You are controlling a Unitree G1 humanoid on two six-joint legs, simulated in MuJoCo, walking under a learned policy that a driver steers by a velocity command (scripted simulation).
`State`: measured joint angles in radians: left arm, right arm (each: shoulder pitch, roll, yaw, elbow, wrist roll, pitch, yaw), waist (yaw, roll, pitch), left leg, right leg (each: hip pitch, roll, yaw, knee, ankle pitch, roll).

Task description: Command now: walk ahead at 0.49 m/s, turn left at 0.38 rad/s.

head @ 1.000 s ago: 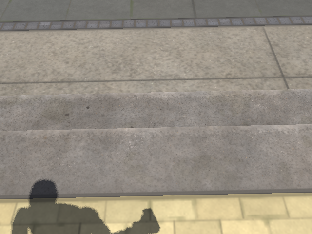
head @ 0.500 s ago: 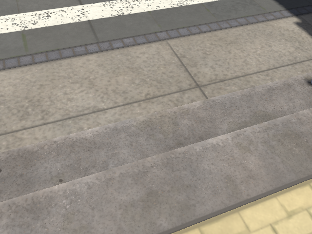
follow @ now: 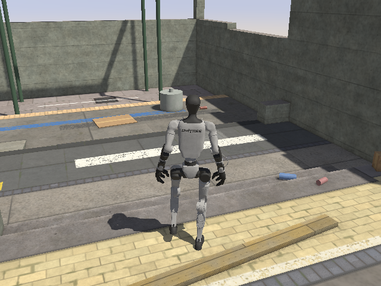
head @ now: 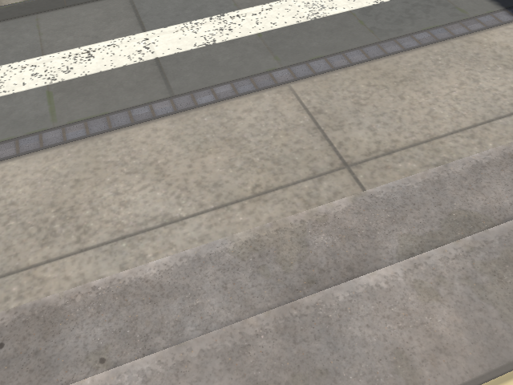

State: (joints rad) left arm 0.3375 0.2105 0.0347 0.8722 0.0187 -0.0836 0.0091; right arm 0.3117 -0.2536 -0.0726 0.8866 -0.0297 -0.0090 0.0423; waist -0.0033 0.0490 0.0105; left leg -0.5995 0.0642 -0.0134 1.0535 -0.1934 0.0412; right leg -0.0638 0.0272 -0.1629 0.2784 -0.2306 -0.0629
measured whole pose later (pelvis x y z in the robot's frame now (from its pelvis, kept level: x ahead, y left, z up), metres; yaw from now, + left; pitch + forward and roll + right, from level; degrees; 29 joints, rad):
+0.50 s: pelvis +0.24 +0.06 -0.01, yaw +18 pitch +0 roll +0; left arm 0.15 0.25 0.04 0.75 0.03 -0.03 0.01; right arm 0.29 -0.27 -0.07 0.86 0.00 -0.02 0.00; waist -0.01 -0.02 0.08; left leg -0.22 -0.14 0.00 0.40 -0.17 0.14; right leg -0.60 -0.10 0.04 1.13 -0.31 0.04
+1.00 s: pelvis +0.37 +0.04 -0.01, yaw +32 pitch -1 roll +2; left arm 0.19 0.24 0.00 0.69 0.02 0.00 0.02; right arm 0.21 -0.33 -0.06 0.74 -0.01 0.08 -0.02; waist 0.00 0.04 0.06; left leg -0.39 -0.13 -0.12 1.08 -0.48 -0.03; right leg -0.33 0.01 0.00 0.47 -0.13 -0.05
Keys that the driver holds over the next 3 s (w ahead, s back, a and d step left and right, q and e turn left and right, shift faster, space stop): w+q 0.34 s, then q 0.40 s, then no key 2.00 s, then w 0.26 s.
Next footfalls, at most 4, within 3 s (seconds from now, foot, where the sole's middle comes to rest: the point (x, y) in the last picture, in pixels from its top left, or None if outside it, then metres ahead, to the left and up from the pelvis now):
0.28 left None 0.29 0.11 -0.78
0.82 right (271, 384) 0.51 0.03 -0.78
1.20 left None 0.33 0.15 -0.78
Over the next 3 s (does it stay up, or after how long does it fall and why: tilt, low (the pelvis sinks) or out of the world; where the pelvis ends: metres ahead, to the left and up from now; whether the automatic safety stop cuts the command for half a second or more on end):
stays up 0.44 0.10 -0.01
